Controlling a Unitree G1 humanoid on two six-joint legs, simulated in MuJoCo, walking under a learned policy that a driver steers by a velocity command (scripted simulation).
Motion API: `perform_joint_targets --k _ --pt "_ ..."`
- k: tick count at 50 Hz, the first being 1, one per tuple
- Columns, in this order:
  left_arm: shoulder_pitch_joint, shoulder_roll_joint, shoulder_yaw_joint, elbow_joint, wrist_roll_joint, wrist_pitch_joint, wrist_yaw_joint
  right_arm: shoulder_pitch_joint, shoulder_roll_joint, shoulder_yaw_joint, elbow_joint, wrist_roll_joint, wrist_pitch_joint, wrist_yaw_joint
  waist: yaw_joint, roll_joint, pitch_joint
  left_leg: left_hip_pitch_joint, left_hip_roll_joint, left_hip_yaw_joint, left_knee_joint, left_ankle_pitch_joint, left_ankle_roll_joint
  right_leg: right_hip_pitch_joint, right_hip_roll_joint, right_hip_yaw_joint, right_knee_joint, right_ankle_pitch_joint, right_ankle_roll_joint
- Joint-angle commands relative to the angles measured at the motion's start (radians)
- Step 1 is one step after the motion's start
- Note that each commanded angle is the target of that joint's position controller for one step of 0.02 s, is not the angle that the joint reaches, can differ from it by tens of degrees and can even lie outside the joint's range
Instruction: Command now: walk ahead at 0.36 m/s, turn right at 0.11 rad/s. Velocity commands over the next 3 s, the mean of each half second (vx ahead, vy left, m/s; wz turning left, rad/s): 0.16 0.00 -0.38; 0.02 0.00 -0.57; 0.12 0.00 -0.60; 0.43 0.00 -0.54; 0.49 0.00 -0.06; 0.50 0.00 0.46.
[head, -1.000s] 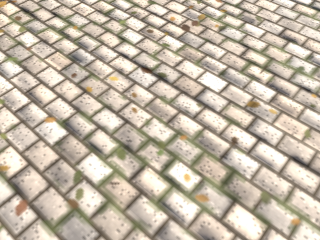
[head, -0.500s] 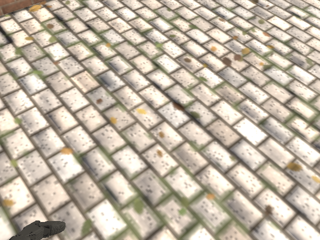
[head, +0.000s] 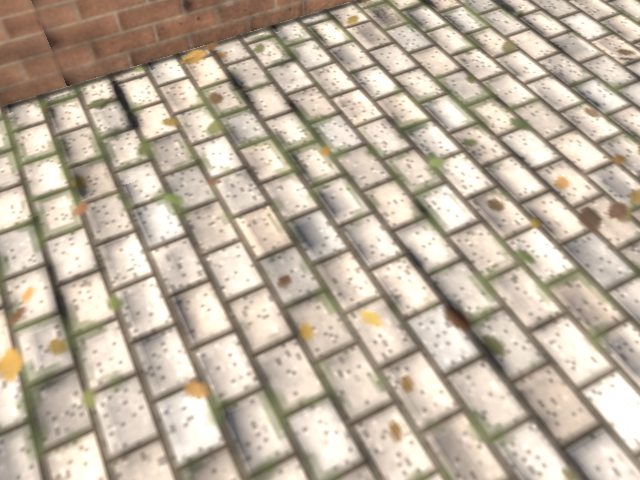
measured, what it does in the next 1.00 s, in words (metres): walks ahead, turning right: left foot, then right foot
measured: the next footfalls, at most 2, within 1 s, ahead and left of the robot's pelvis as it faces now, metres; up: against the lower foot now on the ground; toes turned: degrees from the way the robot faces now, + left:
left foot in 0.14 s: +0.27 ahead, +0.14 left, +0.00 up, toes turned -5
right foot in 0.54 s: +0.18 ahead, -0.11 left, +0.00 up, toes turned -20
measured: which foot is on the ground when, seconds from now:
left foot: up 0.00-0.12, down 0.14-0.54, up 0.56-0.98, down 1.00-1.00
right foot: down 0.00-0.14, up 0.16-0.52, down 0.54-1.00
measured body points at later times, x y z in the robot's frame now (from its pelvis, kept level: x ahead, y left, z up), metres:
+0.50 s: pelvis +0.14 +0.02 -0.01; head +0.17 +0.00 +0.43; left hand +0.34 +0.27 -0.11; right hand +0.22 -0.28 -0.13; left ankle +0.23 +0.14 -0.75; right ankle +0.15 -0.10 -0.73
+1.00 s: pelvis +0.17 +0.02 -0.01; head +0.20 +0.00 +0.44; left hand +0.46 +0.18 -0.10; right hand +0.15 -0.31 -0.11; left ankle +0.24 +0.12 -0.75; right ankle +0.14 -0.09 -0.75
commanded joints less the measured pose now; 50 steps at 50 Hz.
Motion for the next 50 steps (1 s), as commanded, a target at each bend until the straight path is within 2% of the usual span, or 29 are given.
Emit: perform_joint_targets --k 1,4,6,7,8,9,10,11,12,14,16,19,22,25,26,27,28,29,30,31,32,33,35,40,44,47,48,49,50 --pt "0.015 0.174 0.04 -0.035 -0.007 0.005 0.014 -0.1 -0.037 -0.007 -0.085 -0.002 -0.031 0.014 -0.01 -0.111 -0.008 0.132 -0.073 0.042 -0.137 0.148 -0.007 -0.064 -0.215 0.121 -0.024 0.491 -0.126" --pt "0.014 0.187 0.046 -0.03 -0.013 0.026 0.026 -0.102 -0.076 -0.023 -0.087 -0.007 -0.04 0.022 -0.04 -0.134 -0.034 0.193 -0.096 0.005 -0.222 0.121 0.02 -0.001 -0.235 0.181 0.081 0.503 -0.09" --pt "-0.039 0.194 0.05 -0.051 -0.016 0.032 0.033 0.018 -0.123 -0.044 -0.049 -0.017 -0.043 0.012 -0.117 -0.133 -0.094 0.378 -0.095 0.014 -0.299 0.191 0.059 -0.027 -0.198 0.187 0.224 0.53 -0.044" --pt "-0.041 0.159 0.038 -0.076 -0.002 0.028 0.032 0.106 -0.179 -0.059 -0.036 -0.031 -0.044 0.0 -0.148 -0.072 -0.194 0.59 0.007 -0.047 -0.264 0.466 0.102 -0.126 -0.136 0.161 0.393 0.382 -0.002" --pt "0.073 0.062 0.009 -0.086 0.017 0.021 0.028 0.174 -0.241 -0.07 -0.04 -0.052 -0.027 -0.014 -0.126 0.159 -0.343 0.941 0.289 -0.282 -0.16 0.86 0.242 -0.432 -0.025 0.1 0.73 -0.184 0.067" --pt "0.163 0.084 0.004 -0.072 -0.005 0.026 0.027 0.187 -0.19 -0.058 -0.051 -0.027 -0.003 -0.012 -0.132 0.247 -0.509 1.006 0.396 -0.423 -0.164 0.791 0.335 -0.522 -0.01 0.127 0.943 -0.565 0.09" --pt "0.11 0.172 0.034 -0.07 -0.023 0.04 0.03 0.153 -0.144 -0.047 -0.057 -0.013 0.016 -0.011 -0.144 0.137 -0.437 0.895 0.332 -0.358 -0.222 0.584 0.307 -0.56 -0.056 0.142 1.017 -0.503 0.104" --pt "0.033 0.173 0.04 -0.092 -0.027 0.058 0.038 0.091 -0.114 -0.037 -0.056 -0.005 0.026 -0.015 -0.126 0.097 -0.317 0.785 0.279 -0.28 -0.263 0.419 0.273 -0.611 -0.084 0.102 1.023 -0.437 0.116" --pt "0.012 0.16 0.044 -0.093 -0.018 0.082 0.046 0.027 -0.087 -0.027 -0.048 -0.003 0.031 -0.015 -0.1 0.072 -0.222 0.641 0.238 -0.211 -0.317 0.295 0.257 -0.598 -0.113 0.089 0.99 -0.389 0.133" --pt "0.035 0.128 0.045 -0.1 -0.009 0.128 0.06 -0.064 -0.106 -0.035 -0.039 -0.024 0.033 -0.014 -0.046 0.126 -0.136 0.386 0.187 -0.109 -0.423 0.102 0.246 -0.454 -0.13 0.056 0.937 -0.3 0.152" --pt "0.042 0.108 0.045 -0.112 -0.002 0.142 0.062 -0.105 -0.111 -0.041 -0.03 -0.03 0.027 -0.017 -0.027 0.125 -0.116 0.304 0.181 -0.034 -0.461 0.064 0.255 -0.387 -0.132 0.032 0.87 -0.242 0.147" --pt "-0.031 0.097 0.038 -0.149 0.005 0.139 0.048 -0.118 -0.129 -0.05 -0.009 -0.018 0.025 -0.029 -0.044 0.09 -0.133 0.319 0.2 0.025 -0.46 0.077 0.258 -0.334 -0.156 0.027 0.705 -0.138 0.117" --pt "-0.081 0.12 0.042 -0.181 0.003 0.142 0.028 -0.102 -0.16 -0.06 0.015 -0.008 0.039 -0.033 -0.059 0.083 -0.141 0.367 0.232 0.04 -0.446 0.05 0.251 -0.294 -0.154 0.008 0.603 -0.115 0.091" --pt "-0.072 0.132 0.052 -0.189 0.005 0.145 0.013 -0.105 -0.179 -0.065 0.036 0.017 0.056 -0.03 -0.037 0.07 -0.127 0.391 0.231 0.072 -0.377 -0.018 0.199 -0.214 -0.125 -0.037 0.427 -0.071 0.046" --pt "-0.054 0.14 0.059 -0.182 0.01 0.144 0.013 -0.09 -0.165 -0.064 0.048 0.024 0.062 -0.03 -0.031 0.048 -0.124 0.373 0.201 0.101 -0.319 -0.088 0.159 -0.16 -0.098 -0.047 0.349 -0.027 0.021" --pt "-0.033 0.172 0.072 -0.179 0.018 0.142 0.018 -0.044 -0.129 -0.057 0.071 0.023 0.07 -0.029 -0.033 -0.037 -0.095 0.316 0.145 0.154 -0.195 -0.195 0.088 -0.109 -0.111 0.021 0.236 0.065 -0.018" --pt "-0.034 0.283 0.096 -0.207 0.016 0.138 0.038 -0.006 -0.071 -0.043 0.063 -0.014 0.075 -0.024 -0.076 -0.338 -0.07 0.111 0.001 0.268 0.116 -0.466 -0.027 -0.026 -0.348 0.356 0.122 0.363 -0.119" --pt "-0.05 0.332 0.097 -0.237 0.044 0.119 0.031 -0.102 -0.103 -0.052 0.016 -0.022 0.075 -0.035 -0.033 -0.368 -0.06 -0.025 -0.116 0.115 0.325 -0.637 -0.05 -0.1 -0.455 0.562 0.052 0.35 -0.288" --pt "-0.065 0.292 0.089 -0.237 0.052 0.096 0.024 -0.132 -0.133 -0.062 0.014 -0.009 0.076 -0.04 -0.025 -0.261 -0.075 -0.04 -0.093 0.03 0.421 -0.58 -0.034 -0.109 -0.411 0.5 0.038 0.265 -0.276" --pt "-0.114 0.264 0.083 -0.239 0.039 0.081 0.026 -0.106 -0.137 -0.068 0.025 0.004 0.079 -0.044 -0.058 -0.218 -0.069 -0.047 -0.076 0.007 0.43 -0.482 -0.02 -0.106 -0.359 0.424 0.051 0.215 -0.217" --pt "-0.161 0.23 0.075 -0.249 0.02 0.078 0.031 -0.079 -0.137 -0.073 0.052 -0.001 0.081 -0.052 -0.078 -0.165 -0.083 -0.043 -0.065 -0.003 0.416 -0.416 -0.02 -0.093 -0.32 0.38 0.067 0.185 -0.167" --pt "-0.19 0.213 0.066 -0.256 0.009 0.08 0.037 -0.069 -0.143 -0.076 0.059 -0.01 0.081 -0.055 -0.088 -0.167 -0.091 -0.025 -0.068 -0.002 0.417 -0.37 -0.029 -0.098 -0.303 0.351 0.078 0.239 -0.152" --pt "-0.183 0.195 0.057 -0.266 0.013 0.084 0.048 -0.055 -0.127 -0.075 0.063 -0.003 0.074 -0.05 -0.095 -0.165 -0.133 0.024 -0.088 -0.003 0.413 -0.316 -0.044 -0.082 -0.277 0.324 0.095 0.335 -0.154" --pt "-0.152 0.221 0.072 -0.275 0.005 0.099 0.061 -0.093 -0.094 -0.057 0.056 0.007 0.063 -0.038 -0.063 -0.178 -0.135 0.076 -0.109 -0.021 0.142 -0.285 -0.072 -0.033 -0.255 0.364 0.118 0.27 -0.164" --pt "-0.172 0.232 0.078 -0.288 0.007 0.111 0.051 -0.079 -0.113 -0.057 0.058 0.015 0.055 -0.023 -0.057 -0.205 -0.122 0.192 -0.13 -0.027 0.009 -0.313 -0.066 -0.098 -0.246 0.441 0.124 0.243 -0.174" --pt "-0.199 0.229 0.078 -0.295 -0.003 0.118 0.044 -0.047 -0.127 -0.061 0.06 0.018 0.042 -0.011 -0.069 -0.211 -0.13 0.258 -0.139 -0.031 -0.117 -0.302 -0.048 -0.084 -0.232 0.509 0.154 0.29 -0.161" --pt "-0.219 0.226 0.078 -0.298 -0.009 0.12 0.045 -0.019 -0.128 -0.063 0.067 0.017 0.038 -0.006 -0.089 -0.205 -0.135 0.309 -0.138 -0.024 -0.209 -0.247 -0.036 -0.091 -0.214 0.514 0.176 0.293 -0.143" --pt "-0.237 0.219 0.075 -0.301 -0.017 0.124 0.048 0.02 -0.133 -0.067 0.079 0.015 0.034 -0.004 -0.113 -0.193 -0.137 0.391 -0.128 -0.011 -0.334 -0.134 -0.02 -0.123 -0.184 0.503 0.203 0.252 -0.111" --pt "-0.217 0.19 0.068 -0.302 -0.015 0.124 0.05 0.051 -0.177 -0.08 0.085 0.005 0.035 -0.008 -0.107 -0.134 -0.153 0.509 -0.027 -0.074 -0.378 -0.05 0.018 -0.21 -0.135 0.461 0.27 0.105 -0.061"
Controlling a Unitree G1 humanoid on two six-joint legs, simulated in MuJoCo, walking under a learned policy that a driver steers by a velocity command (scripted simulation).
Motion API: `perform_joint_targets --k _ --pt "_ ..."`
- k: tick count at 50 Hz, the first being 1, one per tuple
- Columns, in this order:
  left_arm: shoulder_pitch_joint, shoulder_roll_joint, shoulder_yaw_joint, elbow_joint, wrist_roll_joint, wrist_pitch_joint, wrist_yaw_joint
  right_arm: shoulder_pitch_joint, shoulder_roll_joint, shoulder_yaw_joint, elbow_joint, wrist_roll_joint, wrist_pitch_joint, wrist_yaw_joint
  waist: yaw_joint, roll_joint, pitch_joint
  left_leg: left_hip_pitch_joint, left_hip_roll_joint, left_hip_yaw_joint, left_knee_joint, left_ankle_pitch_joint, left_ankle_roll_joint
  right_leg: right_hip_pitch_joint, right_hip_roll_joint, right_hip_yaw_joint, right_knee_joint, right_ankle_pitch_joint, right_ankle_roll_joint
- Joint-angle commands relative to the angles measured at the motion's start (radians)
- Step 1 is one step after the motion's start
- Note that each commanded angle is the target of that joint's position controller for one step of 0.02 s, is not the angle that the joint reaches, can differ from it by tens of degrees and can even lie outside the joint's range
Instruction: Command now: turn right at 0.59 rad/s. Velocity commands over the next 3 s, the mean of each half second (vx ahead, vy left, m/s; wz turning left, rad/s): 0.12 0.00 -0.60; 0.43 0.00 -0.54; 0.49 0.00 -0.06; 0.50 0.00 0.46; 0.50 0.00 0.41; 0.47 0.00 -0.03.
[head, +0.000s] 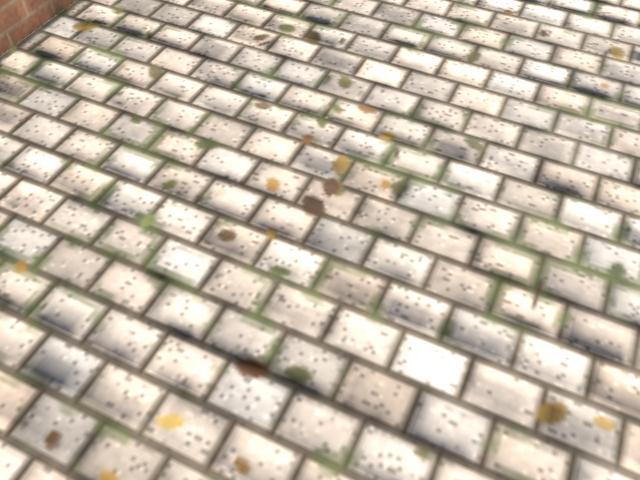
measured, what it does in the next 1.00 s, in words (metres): walks ahead, turning right: right foot, then left foot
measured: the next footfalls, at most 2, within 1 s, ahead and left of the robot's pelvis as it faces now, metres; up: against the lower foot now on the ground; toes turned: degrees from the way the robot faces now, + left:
right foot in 0.44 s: +0.01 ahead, -0.14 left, +0.00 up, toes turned -18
left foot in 0.90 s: +0.43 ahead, -0.10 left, +0.00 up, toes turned -34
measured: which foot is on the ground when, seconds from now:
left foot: down 0.00-0.44, up 0.46-0.88, down 0.90-1.00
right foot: down 0.00-0.00, up 0.02-0.42, down 0.44-0.92, up 0.94-1.00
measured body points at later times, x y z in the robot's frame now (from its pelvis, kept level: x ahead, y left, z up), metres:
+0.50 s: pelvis +0.02 -0.05 +0.00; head +0.04 -0.08 +0.44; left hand +0.24 +0.18 -0.08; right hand +0.05 -0.36 -0.13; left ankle +0.00 +0.12 -0.69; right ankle -0.02 -0.13 -0.74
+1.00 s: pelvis +0.27 -0.13 -0.01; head +0.30 -0.15 +0.44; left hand +0.45 +0.10 -0.13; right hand +0.30 -0.45 -0.10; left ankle +0.39 -0.08 -0.74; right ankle +0.04 -0.15 -0.65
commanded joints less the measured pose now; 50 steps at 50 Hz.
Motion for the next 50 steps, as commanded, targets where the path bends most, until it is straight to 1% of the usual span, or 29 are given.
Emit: perform_joint_targets --k 1,2,3,4,6,9,11,14,18,20,21,22,23,24,25,26,27,29,34,37,40,43,44,45,46,47,48,49,50 --pt "0.052 0.064 0.021 -0.06 0.011 -0.008 0.001 0.07 -0.215 -0.054 -0.045 -0.023 -0.006 -0.01 0.02 0.169 -0.159 0.244 0.317 -0.249 -0.169 0.331 0.134 -0.08 -0.038 0.067 0.211 -0.249 -0.032" --pt "0.037 0.13 0.044 -0.087 0.003 -0.017 0.003 0.054 -0.228 -0.055 -0.047 -0.051 -0.004 -0.006 0.01 0.304 -0.099 0.168 0.438 -0.423 -0.195 0.407 0.294 -0.243 0.027 -0.045 0.395 -0.445 0.019" --pt "0.05 0.2 0.065 -0.061 0.011 -0.019 0.004 0.006 -0.173 -0.039 -0.073 -0.045 -0.008 -0.009 0.014 0.194 -0.079 0.145 0.427 -0.364 -0.19 0.381 0.31 -0.247 -0.04 -0.027 0.55 -0.387 0.046" --pt "0.056 0.206 0.074 -0.042 0.007 -0.014 0.002 -0.038 -0.129 -0.028 -0.081 -0.032 -0.007 -0.015 0.028 0.158 -0.066 0.135 0.361 -0.264 -0.176 0.345 0.268 -0.253 -0.049 -0.037 0.605 -0.32 0.06" --pt "0.071 0.154 0.064 -0.022 0.007 0.005 0.002 -0.057 -0.106 -0.017 -0.088 -0.011 -0.002 -0.026 0.017 0.15 -0.042 0.155 0.299 -0.153 -0.168 0.325 0.24 -0.291 -0.063 -0.058 0.681 -0.232 0.097" --pt "0.001 0.104 0.043 -0.058 -0.009 0.003 -0.007 0.005 -0.12 -0.017 -0.076 -0.021 0.014 -0.041 -0.031 0.171 -0.041 0.215 0.279 -0.064 -0.182 0.362 0.257 -0.312 -0.092 -0.133 0.59 -0.178 0.123" --pt "-0.034 0.09 0.033 -0.079 -0.005 0.001 -0.011 0.036 -0.143 -0.024 -0.073 -0.023 0.022 -0.043 -0.059 0.178 -0.061 0.274 0.305 -0.048 -0.178 0.393 0.271 -0.3 -0.122 -0.152 0.494 -0.18 0.132" --pt "-0.056 0.07 0.016 -0.098 -0.001 -0.001 -0.026 0.061 -0.187 -0.039 -0.074 -0.008 0.024 -0.031 -0.088 0.187 -0.073 0.24 0.326 -0.031 -0.247 0.057 0.264 -0.212 -0.156 -0.21 0.345 -0.179 0.109" --pt "-0.032 0.086 0.017 -0.094 -0.001 -0.013 -0.042 0.058 -0.217 -0.049 -0.074 0.013 0.002 -0.004 -0.069 0.18 -0.026 0.143 0.344 0.001 -0.281 -0.128 0.237 -0.066 -0.148 -0.267 0.162 -0.175 0.038" --pt "0.044 0.077 0.021 -0.061 -0.002 -0.019 -0.047 0.037 -0.209 -0.046 -0.069 0.032 -0.005 0.008 -0.013 0.155 -0.027 0.089 0.333 0.05 -0.222 -0.153 0.207 0.071 -0.126 -0.304 0.006 -0.09 -0.006" --pt "0.12 0.084 0.029 -0.023 -0.004 -0.022 -0.045 0.039 -0.178 -0.038 -0.064 0.032 -0.008 0.011 0.019 0.125 -0.044 0.023 0.304 0.096 -0.138 -0.16 0.181 0.196 -0.094 -0.323 -0.045 -0.074 -0.027" --pt "0.239 0.122 0.052 0.019 -0.012 -0.025 -0.039 0.045 -0.116 -0.019 -0.062 0.017 -0.013 0.016 0.065 0.027 -0.087 -0.089 0.247 0.176 0.071 -0.152 0.134 0.376 -0.11 -0.251 -0.082 -0.094 -0.065" --pt "0.347 0.25 0.082 0.023 -0.01 -0.033 -0.024 -0.018 -0.029 0.009 -0.123 -0.027 -0.025 0.021 0.094 -0.277 -0.097 -0.41 0.111 0.269 0.502 -0.327 0.035 0.541 -0.369 0.196 -0.185 -0.139 -0.19" --pt "0.322 0.26 0.071 -0.014 0.002 -0.071 -0.041 -0.089 -0.075 -0.001 -0.171 -0.012 -0.051 0.02 0.1 -0.246 -0.088 -0.615 0.027 0.072 0.666 -0.375 0.029 0.504 -0.479 0.537 -0.315 -0.307 -0.34" --pt "0.274 0.181 0.049 -0.018 0.005 -0.096 -0.048 -0.099 -0.136 -0.017 -0.175 0.017 -0.068 0.029 0.081 -0.169 -0.02 -0.657 0.088 0.018 0.698 -0.294 0.051 0.476 -0.473 0.466 -0.345 -0.339 -0.326" --pt "0.236 0.137 0.034 -0.019 0.005 -0.111 -0.048 -0.072 -0.157 -0.023 -0.158 0.021 -0.082 0.037 0.051 -0.146 0.028 -0.639 0.117 0.017 0.659 -0.185 0.067 0.433 -0.428 0.365 -0.343 -0.286 -0.289" --pt "0.2 0.122 0.028 -0.025 0.003 -0.112 -0.043 -0.054 -0.156 -0.025 -0.135 0.002 -0.09 0.037 0.031 -0.101 0.038 -0.606 0.133 0.019 0.607 -0.106 0.065 0.408 -0.385 0.285 -0.338 -0.194 -0.256" --pt "0.181 0.119 0.021 -0.032 0.009 -0.11 -0.029 -0.051 -0.149 -0.027 -0.125 -0.018 -0.097 0.04 0.009 -0.102 0.031 -0.525 0.121 0.032 0.506 0.016 0.042 0.368 -0.328 0.182 -0.347 0.018 -0.225" --pt "0.225 0.143 0.03 0.002 0.004 -0.107 0.0 -0.137 -0.077 -0.001 -0.141 -0.014 -0.091 0.04 0.029 -0.085 0.032 -0.416 0.053 0.055 0.212 0.238 -0.014 0.28 -0.258 0.053 -0.339 0.183 -0.189" --pt "0.27 0.153 0.036 0.039 -0.004 -0.105 0.004 -0.222 -0.065 0.01 -0.177 -0.005 -0.094 0.048 0.06 -0.095 0.058 -0.349 0.031 0.055 0.099 0.304 -0.015 0.225 -0.26 0.064 -0.336 0.162 -0.175" --pt "0.281 0.153 0.041 0.066 -0.013 -0.102 0.008 -0.239 -0.084 0.006 -0.197 -0.001 -0.104 0.054 0.053 -0.098 0.067 -0.306 0.03 0.027 0.024 0.314 0.008 0.254 -0.288 0.113 -0.301 0.172 -0.159" --pt "0.259 0.153 0.046 0.076 -0.006 -0.089 0.012 -0.152 -0.123 -0.011 -0.181 -0.001 -0.114 0.051 0.01 -0.142 0.027 -0.192 0.018 0.047 0.01 0.222 0.045 0.31 -0.309 0.131 -0.217 0.365 -0.135" --pt "0.251 0.14 0.041 0.076 0.001 -0.086 0.01 -0.062 -0.149 -0.026 -0.158 -0.003 -0.116 0.044 -0.032 -0.152 -0.036 -0.066 -0.004 0.081 -0.006 0.209 0.071 0.317 -0.28 0.105 -0.115 0.543 -0.117" --pt "0.242 0.112 0.028 0.072 0.009 -0.084 0.006 0.069 -0.178 -0.041 -0.133 -0.009 -0.115 0.036 -0.098 -0.143 -0.144 0.148 0.024 0.08 -0.001 0.231 0.108 0.262 -0.223 0.06 0.066 0.609 -0.083" --pt "0.255 0.05 0.003 0.053 0.03 -0.083 0.004 0.242 -0.227 -0.047 -0.123 -0.028 -0.11 0.028 -0.155 -0.032 -0.319 0.462 0.208 -0.135 0.044 0.149 0.181 0.078 -0.153 0.034 0.361 0.352 -0.05" --pt "0.44 -0.052 -0.021 0.052 -0.009 -0.094 -0.002 0.305 -0.27 -0.059 -0.072 -0.029 -0.1 0.041 -0.046 0.371 -0.456 0.727 0.427 -0.672 -0.112 -0.129 0.336 -0.256 -0.003 -0.008 0.7 -0.358 0.013" --pt "0.381 0.066 -0.005 0.081 -0.027 -0.1 -0.002 0.274 -0.158 -0.032 -0.082 -0.002 -0.102 0.045 -0.085 0.245 -0.341 0.644 0.398 -0.711 -0.206 -0.279 0.302 -0.347 -0.059 0.029 0.793 -0.341 0.011" --pt "0.249 0.118 0.01 0.061 -0.032 -0.104 -0.005 0.21 -0.116 -0.022 -0.087 0.001 -0.097 0.038 -0.098 0.159 -0.189 0.5 0.368 -0.529 -0.213 -0.241 0.271 -0.383 -0.1 -0.01 0.791 -0.253 0.007" --pt "0.171 0.115 0.007 0.045 -0.017 -0.11 -0.003 0.163 -0.11 -0.017 -0.09 -0.009 -0.092 0.033 -0.082 0.068 -0.114 0.363 0.334 -0.416 -0.223 -0.115 0.258 -0.353 -0.14 -0.046 0.76 -0.19 0.002"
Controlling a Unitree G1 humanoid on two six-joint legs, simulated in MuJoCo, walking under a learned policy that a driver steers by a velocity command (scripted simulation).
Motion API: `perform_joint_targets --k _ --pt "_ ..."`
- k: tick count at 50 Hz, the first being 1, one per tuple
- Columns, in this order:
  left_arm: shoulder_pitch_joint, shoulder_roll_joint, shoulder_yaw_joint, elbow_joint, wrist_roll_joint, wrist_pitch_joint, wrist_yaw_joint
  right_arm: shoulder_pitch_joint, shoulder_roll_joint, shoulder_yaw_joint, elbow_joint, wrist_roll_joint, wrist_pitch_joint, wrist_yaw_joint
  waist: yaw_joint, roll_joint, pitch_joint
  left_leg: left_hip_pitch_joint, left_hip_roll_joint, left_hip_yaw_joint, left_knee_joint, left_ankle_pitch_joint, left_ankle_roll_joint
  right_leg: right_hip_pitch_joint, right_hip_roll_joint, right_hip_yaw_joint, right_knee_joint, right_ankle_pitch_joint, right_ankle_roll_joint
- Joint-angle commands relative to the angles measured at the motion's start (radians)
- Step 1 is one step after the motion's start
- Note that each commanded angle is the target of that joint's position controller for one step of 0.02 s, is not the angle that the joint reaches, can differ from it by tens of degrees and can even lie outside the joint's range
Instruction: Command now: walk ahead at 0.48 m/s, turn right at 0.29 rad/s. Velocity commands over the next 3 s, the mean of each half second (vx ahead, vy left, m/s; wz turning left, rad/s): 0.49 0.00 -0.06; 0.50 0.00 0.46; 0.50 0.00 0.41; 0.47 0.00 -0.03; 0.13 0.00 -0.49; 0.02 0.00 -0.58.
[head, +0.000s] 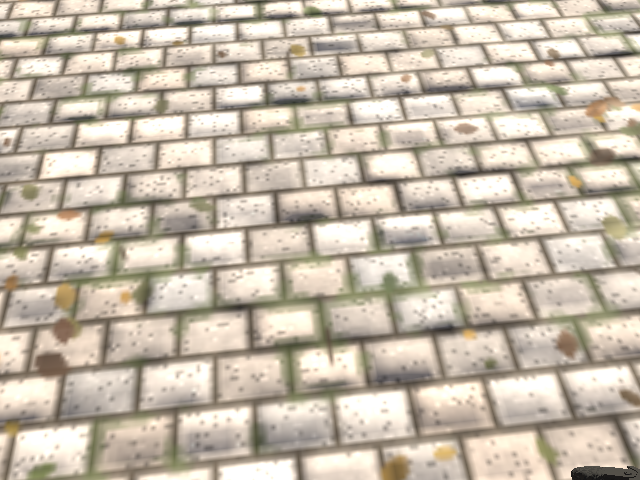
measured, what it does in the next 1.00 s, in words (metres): walks ahead, turning left: right foot, then left foot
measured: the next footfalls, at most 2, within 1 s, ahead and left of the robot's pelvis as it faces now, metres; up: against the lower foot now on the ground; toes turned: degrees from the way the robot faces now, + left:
right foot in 0.40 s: +0.39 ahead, -0.17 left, +0.00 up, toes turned -3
left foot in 0.92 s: +0.66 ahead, +0.10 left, +0.00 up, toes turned +17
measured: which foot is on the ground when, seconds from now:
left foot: down 0.00-0.40, up 0.42-0.90, down 0.92-1.00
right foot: up 0.00-0.38, down 0.40-0.94, up 0.96-1.00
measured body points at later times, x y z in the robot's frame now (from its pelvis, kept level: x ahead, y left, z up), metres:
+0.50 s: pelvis +0.28 -0.06 +0.01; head +0.32 -0.08 +0.45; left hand +0.47 +0.19 -0.07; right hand +0.32 -0.35 -0.13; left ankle +0.15 +0.09 -0.64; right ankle +0.35 -0.16 -0.72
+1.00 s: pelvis +0.56 +0.00 -0.01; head +0.60 +0.02 +0.44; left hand +0.54 +0.30 -0.13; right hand +0.81 -0.20 -0.09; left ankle +0.62 +0.09 -0.72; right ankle +0.42 -0.18 -0.63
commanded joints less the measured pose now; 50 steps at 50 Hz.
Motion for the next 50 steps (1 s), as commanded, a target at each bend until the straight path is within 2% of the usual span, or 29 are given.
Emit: perform_joint_targets --k 1,2,5,7,10,13,16,17,18,19,20,21,22,23,24,25,26,28,31,36,41,43,44,45,46,47,48,49,50 --pt "-0.098 0.135 0.028 -0.11 0.014 -0.037 -0.003 0.146 -0.107 -0.033 -0.002 -0.008 0.007 -0.013 -0.093 0.06 -0.071 0.406 0.318 -0.445 -0.291 -0.095 0.188 -0.443 -0.104 -0.021 0.137 0.115 0.0" --pt "-0.091 0.117 0.027 -0.112 0.013 -0.037 -0.009 0.138 -0.097 -0.027 0.002 -0.02 0.004 -0.018 -0.064 0.087 -0.065 0.346 0.296 -0.392 -0.313 -0.039 0.19 -0.396 -0.129 -0.021 0.106 0.14 -0.005" --pt "-0.094 0.056 0.008 -0.113 0.015 -0.031 -0.018 0.146 -0.097 -0.025 0.026 0.002 -0.007 -0.023 -0.038 0.113 -0.037 0.275 0.29 -0.308 -0.382 0.021 0.222 -0.389 -0.158 -0.059 -0.017 0.139 0.004" --pt "-0.166 0.037 -0.006 -0.139 0.029 -0.035 -0.022 0.158 -0.132 -0.032 0.037 0.011 -0.007 -0.027 -0.052 0.096 -0.004 0.254 0.293 -0.259 -0.419 0.058 0.233 -0.418 -0.172 -0.086 -0.137 0.209 0.021" --pt "-0.256 0.025 -0.018 -0.156 0.029 -0.05 -0.036 0.17 -0.158 -0.035 0.043 0.017 0.003 -0.029 -0.08 0.082 0.011 0.238 0.246 -0.149 -0.426 0.123 0.198 -0.367 -0.157 -0.125 -0.342 0.395 0.028" --pt "-0.347 0.034 -0.017 -0.177 0.018 -0.058 -0.049 0.237 -0.178 -0.036 0.067 0.027 0.014 -0.028 -0.116 0.083 0.013 0.272 0.25 -0.115 -0.404 0.148 0.168 -0.309 -0.123 -0.154 -0.473 0.5 0.029" --pt "-0.389 0.061 -0.006 -0.199 0.014 -0.06 -0.059 0.277 -0.197 -0.04 0.09 0.033 0.035 -0.03 -0.11 0.091 0.021 0.368 0.296 -0.124 -0.356 0.184 0.14 -0.299 -0.105 -0.154 -0.546 0.452 -0.002" --pt "-0.375 0.074 0.001 -0.198 0.016 -0.061 -0.06 0.284 -0.201 -0.04 0.095 0.033 0.043 -0.032 -0.093 0.092 0.013 0.382 0.301 -0.133 -0.316 0.24 0.129 -0.253 -0.093 -0.161 -0.568 0.423 -0.014" --pt "-0.306 0.094 0.015 -0.182 0.019 -0.063 -0.059 0.273 -0.204 -0.039 0.095 0.033 0.05 -0.034 -0.041 0.09 -0.022 0.38 0.283 -0.116 -0.223 0.366 0.11 -0.146 -0.068 -0.18 -0.605 0.412 -0.032" --pt "-0.168 0.135 0.041 -0.143 0.023 -0.062 -0.051 0.278 -0.181 -0.028 0.094 0.028 0.053 -0.035 0.028 0.076 -0.107 0.331 0.234 -0.084 -0.049 0.452 0.083 0.053 -0.052 -0.192 -0.617 0.405 -0.057" --pt "0.011 0.211 0.065 -0.117 0.037 -0.057 -0.038 0.27 -0.12 -0.001 0.064 0.003 0.05 -0.036 0.105 -0.012 -0.256 0.154 0.176 -0.044 0.25 0.246 0.041 0.334 -0.221 -0.022 -0.589 0.4 -0.116" --pt "0.058 0.298 0.08 -0.105 0.048 -0.05 -0.037 0.395 0.0 0.034 0.04 0.008 0.034 -0.034 0.041 -0.287 -0.398 -0.19 0.014 -0.032 0.603 -0.361 -0.02 0.605 -0.468 0.441 -0.705 0.178 -0.259" --pt "0.06 0.19 0.055 -0.108 0.042 -0.052 -0.04 0.34 -0.112 0.008 0.058 0.034 0.024 -0.033 0.083 -0.177 -0.369 -0.286 0.045 -0.158 0.728 -0.406 -0.015 0.556 -0.451 0.523 -0.787 0.061 -0.245" --pt "-0.002 0.15 0.04 -0.105 0.038 -0.056 -0.039 0.258 -0.159 -0.011 0.03 0.053 0.02 -0.032 0.073 -0.138 -0.226 -0.346 0.087 -0.15 0.751 -0.322 -0.005 0.452 -0.424 0.365 -0.797 0.103 -0.207" --pt "-0.064 0.122 0.031 -0.105 0.039 -0.06 -0.04 0.215 -0.149 -0.01 0.022 0.047 0.021 -0.035 0.044 -0.088 -0.16 -0.323 0.131 -0.129 0.72 -0.238 -0.007 0.34 -0.382 0.247 -0.815 0.205 -0.19" --pt "-0.113 0.092 0.023 -0.101 0.041 -0.065 -0.043 0.196 -0.139 -0.014 0.019 0.032 0.027 -0.036 0.017 -0.077 -0.105 -0.296 0.155 -0.129 0.67 -0.182 -0.014 0.248 -0.345 0.154 -0.846 0.286 -0.18" --pt "-0.143 0.076 0.02 -0.098 0.048 -0.074 -0.043 0.215 -0.126 -0.017 0.024 0.031 0.041 -0.036 -0.014 -0.095 -0.086 -0.235 0.178 -0.137 0.644 -0.138 -0.02 0.179 -0.323 0.084 -0.88 0.341 -0.169" --pt "-0.166 0.066 0.024 -0.08 0.048 -0.092 -0.043 0.234 -0.083 -0.012 0.032 0.034 0.066 -0.035 -0.041 -0.071 -0.064 -0.189 0.181 -0.132 0.618 -0.103 -0.033 0.115 -0.312 -0.006 -0.931 0.429 -0.176" --pt "-0.168 0.089 0.036 -0.048 0.05 -0.103 -0.034 0.179 -0.061 -0.011 0.007 0.026 0.085 -0.036 -0.048 -0.035 -0.013 -0.252 0.181 -0.148 0.521 -0.007 -0.049 0.106 -0.311 -0.119 -0.968 0.528 -0.177" --pt "-0.14 0.129 0.05 -0.013 0.043 -0.09 -0.017 0.029 -0.032 0.004 -0.043 0.019 0.073 -0.005 0.002 -0.009 0.035 -0.229 0.162 -0.068 0.228 0.215 -0.038 0.138 -0.284 -0.285 -0.99 0.555 -0.146" --pt "-0.07 0.164 0.065 0.034 0.019 -0.056 -0.013 -0.091 -0.041 0.005 -0.115 0.02 0.072 0.021 0.031 -0.006 0.066 -0.264 0.134 0.001 0.102 0.13 0.016 0.303 -0.329 -0.345 -0.914 0.691 -0.124" --pt "-0.083 0.191 0.072 0.034 0.013 -0.04 -0.007 -0.065 -0.067 -0.01 -0.129 0.02 0.076 0.026 -0.006 -0.039 0.019 -0.178 0.078 0.056 0.095 0.033 0.054 0.345 -0.331 -0.372 -0.801 1.009 -0.102" --pt "-0.092 0.205 0.076 0.031 0.009 -0.03 -0.003 -0.005 -0.091 -0.024 -0.122 0.021 0.08 0.025 -0.046 -0.06 -0.028 -0.092 0.039 0.084 0.103 -0.02 0.076 0.352 -0.327 -0.383 -0.699 1.171 -0.091" --pt "-0.106 0.212 0.076 0.026 0.006 -0.021 0.0 0.117 -0.13 -0.048 -0.096 0.025 0.084 0.019 -0.118 -0.059 -0.095 0.067 -0.003 0.099 0.075 -0.024 0.107 0.316 -0.306 -0.4 -0.53 1.234 -0.072" --pt "-0.111 0.196 0.068 0.019 0.007 -0.022 0.005 0.285 -0.19 -0.083 -0.053 0.026 0.092 0.002 -0.205 -0.027 -0.179 0.342 -0.017 0.053 0.017 0.026 0.147 0.164 -0.266 -0.414 -0.288 1.104 -0.033" --pt "-0.035 0.076 0.031 -0.023 0.05 -0.038 -0.003 0.343 -0.303 -0.109 -0.04 0.03 0.1 -0.019 -0.147 0.218 -0.261 0.706 0.228 -0.373 0.013 0.017 0.279 -0.254 -0.14 -0.397 0.081 0.317 0.033" --pt "-0.041 0.051 0.008 -0.053 0.04 -0.078 -0.015 0.324 -0.304 -0.097 -0.081 0.024 0.081 -0.012 -0.124 0.228 -0.424 0.857 0.388 -0.878 -0.177 -0.186 0.43 -0.482 0.016 -0.151 0.297 -0.144 0.052" --pt "-0.177 0.139 0.03 -0.079 -0.002 -0.104 -0.028 0.311 -0.223 -0.074 -0.077 0.019 0.067 -0.006 -0.178 0.117 -0.331 0.801 0.37 -0.784 -0.249 -0.195 0.363 -0.587 -0.045 -0.062 0.311 -0.067 0.031" --pt "-0.219 0.135 0.026 -0.099 -0.011 -0.118 -0.029 0.269 -0.191 -0.065 -0.072 0.02 0.055 -0.006 -0.148 0.088 -0.203 0.663 0.334 -0.647 -0.256 -0.134 0.325 -0.599 -0.085 -0.075 0.236 0.028 0.013"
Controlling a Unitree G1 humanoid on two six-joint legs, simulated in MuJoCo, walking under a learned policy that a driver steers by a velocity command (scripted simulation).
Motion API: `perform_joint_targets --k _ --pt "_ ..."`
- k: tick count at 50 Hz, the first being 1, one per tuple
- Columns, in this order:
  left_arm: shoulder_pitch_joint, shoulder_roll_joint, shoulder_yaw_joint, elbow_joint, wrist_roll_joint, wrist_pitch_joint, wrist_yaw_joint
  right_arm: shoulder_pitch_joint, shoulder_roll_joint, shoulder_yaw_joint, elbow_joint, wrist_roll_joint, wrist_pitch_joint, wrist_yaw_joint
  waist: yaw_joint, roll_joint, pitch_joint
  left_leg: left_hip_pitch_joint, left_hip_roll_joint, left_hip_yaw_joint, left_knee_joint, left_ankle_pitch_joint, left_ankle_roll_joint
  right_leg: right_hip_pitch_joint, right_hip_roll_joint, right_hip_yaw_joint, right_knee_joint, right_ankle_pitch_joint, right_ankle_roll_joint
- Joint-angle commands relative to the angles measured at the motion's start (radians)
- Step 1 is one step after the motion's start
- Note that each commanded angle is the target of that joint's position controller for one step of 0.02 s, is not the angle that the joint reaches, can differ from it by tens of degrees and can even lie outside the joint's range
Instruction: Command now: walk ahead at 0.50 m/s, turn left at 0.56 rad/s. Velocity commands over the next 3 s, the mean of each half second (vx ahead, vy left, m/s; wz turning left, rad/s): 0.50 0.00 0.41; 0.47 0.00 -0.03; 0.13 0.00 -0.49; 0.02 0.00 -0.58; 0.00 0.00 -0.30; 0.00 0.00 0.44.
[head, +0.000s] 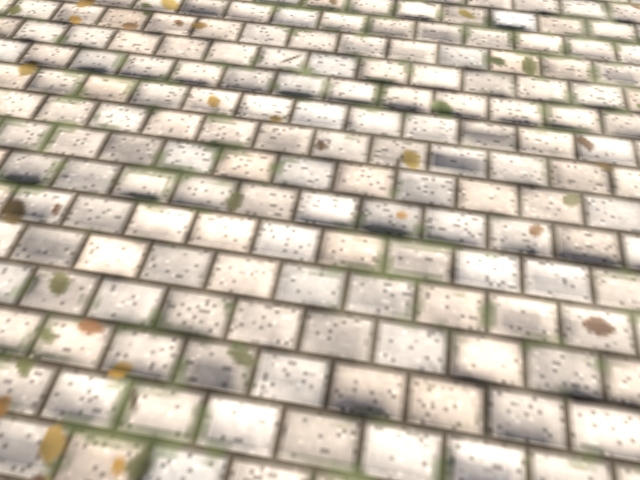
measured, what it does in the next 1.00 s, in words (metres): walks ahead: right foot, then left foot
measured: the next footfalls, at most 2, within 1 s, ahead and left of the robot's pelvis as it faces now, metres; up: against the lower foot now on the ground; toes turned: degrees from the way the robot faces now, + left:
right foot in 0.40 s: +0.43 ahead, -0.12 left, +0.00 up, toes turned +12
left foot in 0.92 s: +0.66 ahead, +0.18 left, +0.00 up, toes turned +10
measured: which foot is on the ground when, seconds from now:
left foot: down 0.00-0.42, up 0.44-0.90, down 0.92-1.00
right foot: up 0.00-0.38, down 0.40-0.94, up 0.96-1.00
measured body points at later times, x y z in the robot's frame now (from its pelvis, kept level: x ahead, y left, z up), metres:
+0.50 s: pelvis +0.30 -0.04 +0.01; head +0.32 -0.04 +0.46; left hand +0.43 +0.25 -0.08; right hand +0.41 -0.31 -0.11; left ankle +0.13 +0.06 -0.64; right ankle +0.39 -0.12 -0.72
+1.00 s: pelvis +0.55 +0.06 +0.01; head +0.58 +0.08 +0.46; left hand +0.50 +0.34 -0.13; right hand +0.81 -0.14 -0.05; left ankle +0.62 +0.17 -0.72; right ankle +0.43 -0.11 -0.65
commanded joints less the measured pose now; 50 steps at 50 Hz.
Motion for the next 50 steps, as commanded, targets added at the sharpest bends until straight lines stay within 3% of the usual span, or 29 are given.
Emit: perform_joint_targets --k 1,2,3,5,8,11,13,16,18,19,20,21,22,23,24,25,26,28,30,33,37,41,43,45,46,47,48,49,50 --pt "-0.098 0.13 0.018 -0.144 0.0 -0.072 -0.001 0.162 -0.15 -0.046 -0.023 0.001 -0.026 -0.009 -0.075 -0.01 -0.167 0.557 0.295 -0.549 -0.357 0.019 0.209 -0.558 -0.037 0.129 0.124 0.099 -0.022" --pt "-0.083 0.14 0.026 -0.136 0.022 -0.066 0.004 0.116 -0.12 -0.037 -0.036 -0.007 -0.028 -0.014 -0.038 0.006 -0.136 0.448 0.261 -0.474 -0.369 0.129 0.194 -0.485 -0.061 0.132 0.055 0.144 -0.013" --pt "-0.065 0.141 0.03 -0.133 0.028 -0.054 0.002 0.094 -0.11 -0.032 -0.05 -0.016 -0.028 -0.018 -0.014 0.027 -0.129 0.38 0.239 -0.44 -0.39 0.19 0.19 -0.428 -0.07 0.133 0.028 0.171 -0.003" --pt "-0.055 0.112 0.024 -0.133 0.037 -0.034 0.001 0.098 -0.122 -0.036 -0.047 -0.013 -0.031 -0.028 -0.001 0.028 -0.121 0.302 0.22 -0.382 -0.409 0.298 0.197 -0.393 -0.068 0.11 -0.046 0.199 0.029" --pt "-0.154 0.073 0.008 -0.164 0.039 -0.023 0.003 0.14 -0.154 -0.045 -0.027 -0.007 -0.028 -0.049 -0.029 0.033 -0.085 0.234 0.173 -0.306 -0.413 0.318 0.167 -0.397 -0.041 0.088 -0.241 0.354 0.064" --pt "-0.256 0.044 -0.007 -0.18 0.03 -0.031 -0.011 0.178 -0.149 -0.042 -0.01 -0.003 -0.019 -0.059 -0.078 0.071 -0.08 0.21 0.132 -0.258 -0.398 0.207 0.114 -0.317 0.003 0.073 -0.481 0.561 0.066" --pt "-0.306 0.05 -0.008 -0.189 0.019 -0.041 -0.025 0.225 -0.146 -0.039 0.014 -0.003 -0.018 -0.06 -0.108 0.078 -0.074 0.233 0.161 -0.286 -0.394 0.148 0.106 -0.283 0.015 0.074 -0.547 0.63 0.057" --pt "-0.328 0.084 0.003 -0.201 0.016 -0.052 -0.038 0.263 -0.141 -0.036 0.04 -0.003 -0.015 -0.06 -0.11 0.089 -0.059 0.349 0.22 -0.352 -0.328 0.142 0.094 -0.308 0.014 0.095 -0.616 0.562 0.014" --pt "-0.29 0.105 0.012 -0.196 0.016 -0.056 -0.04 0.257 -0.148 -0.04 0.047 -0.007 -0.009 -0.061 -0.082 0.113 -0.054 0.403 0.251 -0.383 -0.283 0.221 0.08 -0.28 0.018 0.087 -0.633 0.467 -0.023" --pt "-0.226 0.117 0.021 -0.18 0.018 -0.059 -0.037 0.24 -0.145 -0.039 0.045 -0.006 -0.007 -0.06 -0.042 0.118 -0.074 0.41 0.234 -0.372 -0.222 0.333 0.065 -0.198 0.035 0.063 -0.666 0.449 -0.048" --pt "-0.116 0.148 0.038 -0.151 0.025 -0.062 -0.031 0.234 -0.119 -0.028 0.04 -0.012 -0.006 -0.057 0.012 0.095 -0.153 0.389 0.179 -0.331 -0.077 0.433 0.039 -0.03 0.023 0.064 -0.673 0.471 -0.085" --pt "0.037 0.203 0.051 -0.137 0.039 -0.063 -0.027 0.259 -0.075 -0.008 0.02 -0.029 -0.006 -0.057 0.061 -0.011 -0.314 0.245 0.111 -0.274 0.198 0.268 0.001 0.252 -0.135 0.238 -0.629 0.485 -0.161" --pt "0.131 0.265 0.073 -0.088 0.034 -0.051 -0.036 0.4 -0.006 0.013 0.018 0.0 -0.02 -0.055 0.021 -0.321 -0.426 -0.119 -0.045 -0.175 0.536 -0.274 -0.078 0.562 -0.328 0.693 -0.738 0.229 -0.324" --pt "0.14 0.169 0.049 -0.084 0.005 -0.049 -0.043 0.35 -0.094 0.001 0.029 0.011 -0.026 -0.055 0.056 -0.23 -0.36 -0.261 -0.004 -0.237 0.644 -0.365 -0.078 0.543 -0.338 0.816 -0.832 -0.024 -0.307" --pt "0.078 0.121 0.033 -0.092 0.005 -0.044 -0.039 0.223 -0.144 -0.014 0.006 0.014 -0.028 -0.055 0.072 -0.132 -0.213 -0.308 0.042 -0.22 0.664 -0.277 -0.073 0.419 -0.302 0.677 -0.849 -0.02 -0.264" --pt "0.02 0.109 0.024 -0.101 0.019 -0.038 -0.037 0.154 -0.134 -0.01 -0.013 0.002 -0.031 -0.056 0.052 -0.063 -0.142 -0.289 0.084 -0.175 0.634 -0.205 -0.074 0.298 -0.26 0.561 -0.862 0.092 -0.244" --pt "-0.012 0.093 0.018 -0.099 0.025 -0.034 -0.036 0.121 -0.119 -0.011 -0.024 -0.012 -0.036 -0.052 0.031 -0.05 -0.086 -0.273 0.116 -0.161 0.57 -0.154 -0.08 0.206 -0.225 0.485 -0.883 0.203 -0.246" --pt "-0.031 0.07 0.008 -0.094 0.032 -0.038 -0.033 0.149 -0.086 -0.01 -0.015 -0.012 -0.035 -0.046 -0.007 -0.097 -0.089 -0.187 0.151 -0.146 0.486 -0.104 -0.088 0.129 -0.171 0.382 -0.919 0.341 -0.233" --pt "-0.018 0.085 0.011 -0.078 0.019 -0.041 -0.031 0.15 -0.056 -0.002 -0.014 -0.014 -0.029 -0.044 -0.015 -0.102 -0.087 -0.179 0.16 -0.119 0.411 -0.097 -0.104 0.1 -0.165 0.318 -0.946 0.438 -0.249" --pt "0.001 0.127 0.022 -0.056 0.013 -0.035 -0.022 0.056 -0.029 0.012 -0.041 -0.022 -0.031 -0.042 0.006 -0.075 -0.064 -0.199 0.17 -0.097 0.227 0.029 -0.127 0.09 -0.158 0.241 -0.982 0.508 -0.253" --pt "0.054 0.147 0.024 -0.022 0.003 -0.022 -0.017 -0.067 -0.016 0.021 -0.063 -0.015 -0.044 -0.03 0.051 -0.072 -0.044 -0.124 0.137 -0.063 0.001 0.231 -0.132 0.085 -0.126 0.15 -0.982 0.532 -0.22" --pt "0.122 0.152 0.025 0.021 -0.006 -0.003 -0.014 -0.165 -0.031 0.015 -0.101 -0.007 -0.055 -0.013 0.068 -0.072 -0.015 -0.109 0.113 -0.071 -0.097 0.221 -0.109 0.16 -0.172 0.185 -0.935 0.545 -0.207" --pt "0.12 0.17 0.032 0.03 -0.007 0.01 -0.007 -0.146 -0.056 0.006 -0.101 -0.008 -0.064 -0.008 0.037 -0.083 -0.024 -0.058 0.1 -0.077 -0.14 0.16 -0.089 0.199 -0.194 0.215 -0.885 0.589 -0.19" --pt "0.086 0.173 0.031 0.025 -0.004 0.018 -0.001 0.017 -0.109 -0.023 -0.054 -0.019 -0.071 -0.016 -0.062 -0.078 -0.114 0.198 0.066 -0.047 -0.204 0.169 -0.051 0.168 -0.137 0.183 -0.696 0.809 -0.146" --pt "0.077 0.132 0.015 0.006 0.011 0.017 0.0 0.157 -0.163 -0.042 -0.029 -0.042 -0.073 -0.026 -0.125 -0.053 -0.246 0.457 0.156 -0.11 -0.158 0.304 -0.007 0.049 -0.075 0.149 -0.483 0.732 -0.101" --pt "0.171 0.03 -0.017 -0.018 0.026 0.004 0.0 0.256 -0.251 -0.06 -0.023 -0.068 -0.061 -0.037 -0.117 0.167 -0.416 0.86 0.432 -0.43 -0.112 0.507 0.124 -0.317 0.063 0.07 -0.107 0.292 -0.015" --pt "0.213 0.056 -0.014 -0.004 0.011 -0.003 0.001 0.27 -0.199 -0.048 -0.022 -0.055 -0.046 -0.036 -0.115 0.263 -0.533 0.869 0.518 -0.63 -0.189 0.555 0.189 -0.41 0.099 0.163 0.071 -0.155 0.007" --pt "0.149 0.149 0.017 -0.011 -0.014 0.004 0.003 0.21 -0.14 -0.028 -0.029 -0.044 -0.038 -0.036 -0.114 0.162 -0.395 0.736 0.478 -0.496 -0.206 0.559 0.159 -0.458 0.05 0.188 0.147 -0.128 0.013" --pt "0.088 0.145 0.02 -0.028 -0.016 0.014 0.008 0.147 -0.104 -0.017 -0.03 -0.036 -0.034 -0.038 -0.085 0.128 -0.288 0.614 0.437 -0.367 -0.22 0.593 0.131 -0.481 0.012 0.144 0.142 -0.082 0.019"
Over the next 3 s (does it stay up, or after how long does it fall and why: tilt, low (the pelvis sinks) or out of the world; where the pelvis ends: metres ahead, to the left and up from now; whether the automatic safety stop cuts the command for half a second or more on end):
stays up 0.66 0.09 0.03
